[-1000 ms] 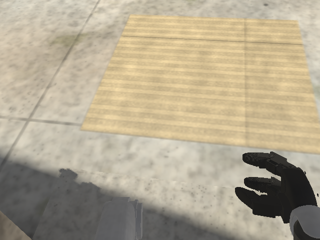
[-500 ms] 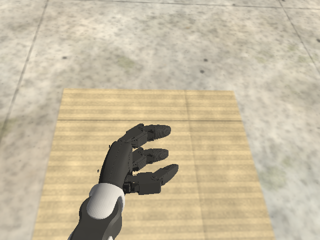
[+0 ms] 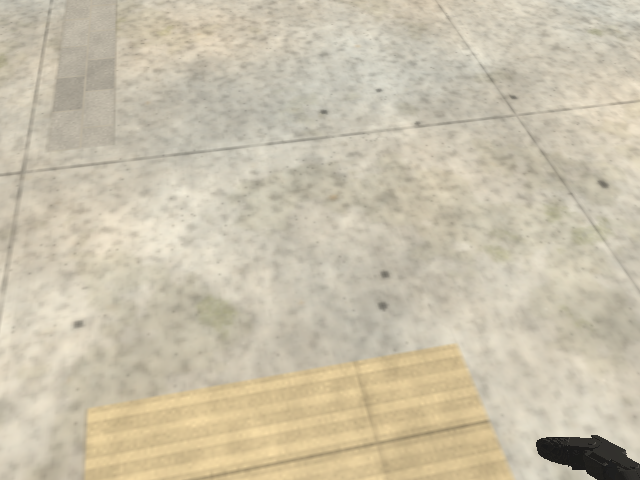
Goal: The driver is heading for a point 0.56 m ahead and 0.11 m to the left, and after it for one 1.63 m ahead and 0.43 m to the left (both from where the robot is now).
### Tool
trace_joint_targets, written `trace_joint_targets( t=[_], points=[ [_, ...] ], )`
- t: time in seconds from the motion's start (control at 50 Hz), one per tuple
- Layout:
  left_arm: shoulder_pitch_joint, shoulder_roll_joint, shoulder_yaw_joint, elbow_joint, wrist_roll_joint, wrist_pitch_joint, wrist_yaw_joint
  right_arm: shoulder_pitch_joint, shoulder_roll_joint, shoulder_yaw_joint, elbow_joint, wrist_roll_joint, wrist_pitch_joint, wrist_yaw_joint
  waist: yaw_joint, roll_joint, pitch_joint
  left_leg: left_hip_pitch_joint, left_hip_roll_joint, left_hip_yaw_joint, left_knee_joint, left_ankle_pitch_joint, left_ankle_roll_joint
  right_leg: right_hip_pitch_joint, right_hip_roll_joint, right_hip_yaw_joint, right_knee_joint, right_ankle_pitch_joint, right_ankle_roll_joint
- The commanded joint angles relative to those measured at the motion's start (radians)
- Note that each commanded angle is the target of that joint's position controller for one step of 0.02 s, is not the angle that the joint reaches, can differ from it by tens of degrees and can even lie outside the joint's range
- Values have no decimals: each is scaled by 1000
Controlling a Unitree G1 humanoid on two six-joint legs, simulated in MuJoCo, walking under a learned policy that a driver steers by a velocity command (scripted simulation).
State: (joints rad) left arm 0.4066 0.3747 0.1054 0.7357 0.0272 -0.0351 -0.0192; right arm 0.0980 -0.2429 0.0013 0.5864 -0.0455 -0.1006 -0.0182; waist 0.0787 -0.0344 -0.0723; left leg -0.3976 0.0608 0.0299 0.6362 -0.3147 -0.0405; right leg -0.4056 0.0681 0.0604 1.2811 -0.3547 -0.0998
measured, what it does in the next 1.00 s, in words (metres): walks ahead, turning left: right foot, then left foot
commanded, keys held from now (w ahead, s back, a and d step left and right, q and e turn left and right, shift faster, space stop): w+shift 0.02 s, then w+q+shift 0.88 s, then w+e+shift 0.04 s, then e+shift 0.06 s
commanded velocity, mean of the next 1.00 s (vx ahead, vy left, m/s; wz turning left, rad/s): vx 0.99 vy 0.00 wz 0.53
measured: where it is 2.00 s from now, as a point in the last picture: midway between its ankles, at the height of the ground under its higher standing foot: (239, 204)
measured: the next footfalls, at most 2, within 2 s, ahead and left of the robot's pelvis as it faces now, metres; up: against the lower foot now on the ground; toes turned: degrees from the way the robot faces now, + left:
right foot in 0.28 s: +0.42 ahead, -0.13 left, +0.00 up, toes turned +1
left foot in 0.72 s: +0.83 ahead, +0.14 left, +0.00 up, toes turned +25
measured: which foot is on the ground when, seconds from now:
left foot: down 0.00-0.28, up 0.30-0.70, down 0.72-1.00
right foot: up 0.00-0.26, down 0.28-0.72, up 0.74-1.00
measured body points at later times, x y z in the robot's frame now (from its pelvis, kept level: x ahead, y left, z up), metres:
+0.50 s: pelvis +0.44 -0.01 +0.01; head +0.44 -0.02 +0.46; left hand +0.42 +0.27 -0.11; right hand +0.64 -0.26 -0.09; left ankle +0.47 +0.11 -0.62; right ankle +0.38 -0.13 -0.72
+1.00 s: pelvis +0.88 +0.16 +0.01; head +0.90 +0.17 +0.46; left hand +0.97 +0.47 -0.04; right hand +1.02 -0.09 -0.11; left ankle +0.79 +0.12 -0.72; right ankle +1.16 +0.10 -0.65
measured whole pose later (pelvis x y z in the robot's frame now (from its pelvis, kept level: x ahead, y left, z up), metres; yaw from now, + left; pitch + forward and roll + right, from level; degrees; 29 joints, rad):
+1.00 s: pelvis +0.88 +0.16 +0.01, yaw +35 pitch +1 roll +0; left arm 0.04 0.24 -0.03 0.56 0.06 -0.07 -0.01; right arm 0.48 -0.29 -0.06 0.82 0.00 -0.07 0.01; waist -0.07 -0.02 0.03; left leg -0.02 -0.23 -0.13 0.33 -0.29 0.19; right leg -0.78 -0.15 0.06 0.85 -0.03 0.02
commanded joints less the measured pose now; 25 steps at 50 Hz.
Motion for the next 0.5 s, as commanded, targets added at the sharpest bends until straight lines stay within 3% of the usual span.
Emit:
trace_joint_targets(
  t=[0.02, 0.04, 0.08, 0.1, 0.14, 0.16, 0.18, 0.2, 0.22, 0.24, 0.26, 0.28, 0.3, 0.32, 0.34, 0.36, 0.4, 0.44, 0.46, 0.5],
  points=[
    [-177, 13, -17, -148, 28, 7, -42, 203, -104, -42, 26, 2, -18, -4, -107, 112, 19, 351, 234, -338, -317, 11, 149, -446, -83, 60, 117, 42, 26],
    [-169, -22, -26, -165, 31, 12, -48, 203, -117, -43, 48, 6, -28, -6, -60, 176, 81, 284, 242, -332, -337, 85, 161, -452, -75, 107, 55, 35, 42],
    [-209, -49, -43, -201, 42, 15, -48, 250, -119, -45, 82, 15, -24, -11, -40, 160, 149, 253, 243, -286, -378, 160, 182, -508, -72, 135, -38, 54, 77],
    [-257, -32, -43, -225, 31, 12, -50, 238, -123, -46, 97, 14, -28, -9, -20, 170, 169, 217, 239, -268, -425, 137, 193, -511, -81, 131, -104, 87, 76],
    [-292, -4, -56, -236, 20, 7, -77, 206, -149, -55, 105, 18, -22, -4, 17, 141, 187, 95, 168, -139, -511, 156, 177, -323, -132, 2, -370, 208, 62],
    [-308, -14, -64, -228, 7, 0, -90, 212, -165, -60, 113, 29, -22, 2, 6, 118, 191, -5, 138, -99, -560, 179, 170, -138, -121, -63, -477, 273, 44],
    [-338, -29, -70, -220, 7, -5, -92, 256, -187, -64, 131, 45, -19, 9, -34, 91, 185, -29, 131, -101, -591, 284, 190, -16, -81, -120, -489, 299, 37],
    [-298, -28, -69, -215, -1, -6, -83, 251, -236, -76, 134, 42, -18, 16, -7, 122, 176, -2, 158, -111, -559, 417, 200, 57, -71, -113, -512, 284, 27],
    [-229, 1, -55, -198, -1, -9, -66, 247, -265, -84, 150, 35, -13, 25, 35, 122, 118, 91, 153, -78, -439, 713, 200, 120, -39, -115, -537, 185, 19],
    [-80, 31, -37, -153, 7, -15, -46, 263, -284, -88, 160, 37, -7, 29, 108, 78, 13, 117, 123, -41, -200, 882, 183, 312, 2, -131, -585, 160, 17],
    [80, 60, -19, -117, 18, -27, -16, 278, -295, -93, 167, 28, -9, 31, 190, 58, -89, 8, 76, -29, 77, 796, 160, 562, -19, -120, -596, 135, 30],
    [184, 154, 1, -110, 42, -37, 13, 310, -164, -65, 148, 18, -12, 35, 194, -87, -191, -186, -10, -51, 488, 205, 141, 740, -256, 178, -641, -205, 49],
    [178, 230, 2, -144, 56, -42, 29, 347, -86, -53, 81, 52, -10, 31, 117, -304, -305, -284, -109, -152, 812, -177, 144, 710, -500, 694, -931, -428, 38],
    [68, 187, 0, -148, 42, -32, 31, 311, -163, -71, 71, 65, 1, 24, 64, -207, -219, -399, -91, -161, 874, -54, 145, 651, -497, 790, -1060, -453, 5],
    [-21, 104, -17, -153, 28, -34, 32, 274, -152, -64, 77, 41, 12, 27, 15, -81, -93, -418, -21, -125, 820, 32, 141, 530, -464, 604, -1002, -375, -25],
    [-46, 55, -27, -135, 23, -43, 27, 246, -125, -55, 84, 26, 21, 37, -7, -32, -6, -397, 12, -107, 776, 58, 135, 410, -420, 467, -994, -225, -35],
    [-54, 14, -41, -102, 16, -58, 25, 259, -93, -53, 97, 13, 53, 62, -64, -68, 48, -339, 47, -110, 728, 43, 124, 280, -372, 277, -1037, -73, -37],
    [-42, -36, -52, -56, -10, -77, 18, 208, -64, -52, 85, 17, 84, 71, -90, -50, 127, -398, 64, -112, 693, 68, 118, 257, -347, 128, -1097, 54, -11],
    [-36, -33, -53, -46, -12, -84, 14, 178, -62, -52, 70, 18, 95, 75, -97, -79, 146, -429, 68, -108, 671, 112, 110, 262, -353, 76, -1114, 146, -12],
    [-38, -45, -56, -19, -6, -90, 14, 91, -65, -49, 38, 16, 104, 85, -111, -70, 196, -461, 67, -90, 598, 193, 108, 258, -317, -85, -1143, 330, 8]
  ],
)
Over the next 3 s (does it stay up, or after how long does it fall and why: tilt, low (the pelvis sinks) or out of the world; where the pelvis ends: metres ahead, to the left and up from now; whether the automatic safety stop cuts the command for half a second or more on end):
stays up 1.55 0.59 0.01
